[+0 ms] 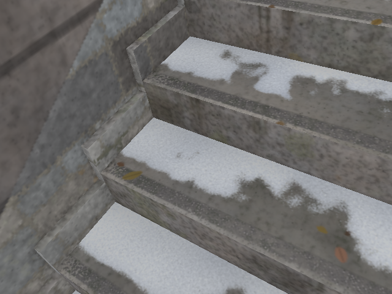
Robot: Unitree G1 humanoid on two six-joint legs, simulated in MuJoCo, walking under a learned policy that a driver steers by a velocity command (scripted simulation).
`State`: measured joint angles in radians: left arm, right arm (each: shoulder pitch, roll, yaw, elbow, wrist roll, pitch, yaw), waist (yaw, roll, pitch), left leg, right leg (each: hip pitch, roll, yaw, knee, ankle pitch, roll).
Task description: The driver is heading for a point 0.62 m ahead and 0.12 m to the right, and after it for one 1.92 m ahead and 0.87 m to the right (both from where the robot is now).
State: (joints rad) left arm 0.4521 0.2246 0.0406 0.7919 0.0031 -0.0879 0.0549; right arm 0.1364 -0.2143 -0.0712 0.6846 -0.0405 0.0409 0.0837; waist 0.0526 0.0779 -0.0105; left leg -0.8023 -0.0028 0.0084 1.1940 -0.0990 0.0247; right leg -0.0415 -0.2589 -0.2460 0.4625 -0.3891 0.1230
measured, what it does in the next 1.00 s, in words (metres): climbs, turning right: left foot, then right foot 0.17 m higher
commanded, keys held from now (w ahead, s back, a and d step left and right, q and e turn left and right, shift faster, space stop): w+q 0.06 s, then q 0.02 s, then no key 0.04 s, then e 0.78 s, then w+e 0.10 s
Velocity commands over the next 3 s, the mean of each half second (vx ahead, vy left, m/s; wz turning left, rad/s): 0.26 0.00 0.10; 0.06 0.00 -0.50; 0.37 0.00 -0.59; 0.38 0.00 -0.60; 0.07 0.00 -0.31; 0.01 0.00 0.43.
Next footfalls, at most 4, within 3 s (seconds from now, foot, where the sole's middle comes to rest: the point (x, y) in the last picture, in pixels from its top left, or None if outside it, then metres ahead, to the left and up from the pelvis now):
0.12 left None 0.17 0.15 -0.77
0.52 right None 0.39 0.03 -0.60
1.22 left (144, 255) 0.59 0.32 -0.60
1.66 right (221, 185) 0.72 0.06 -0.44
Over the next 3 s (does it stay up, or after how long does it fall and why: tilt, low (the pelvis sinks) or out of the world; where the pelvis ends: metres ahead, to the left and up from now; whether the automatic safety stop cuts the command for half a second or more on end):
stays up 0.77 -0.12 0.38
